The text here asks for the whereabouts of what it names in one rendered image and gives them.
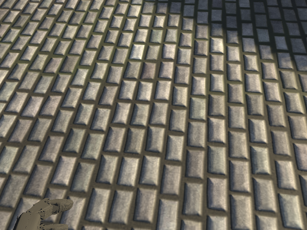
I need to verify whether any robot left hand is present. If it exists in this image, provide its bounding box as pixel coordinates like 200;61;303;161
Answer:
13;198;73;230

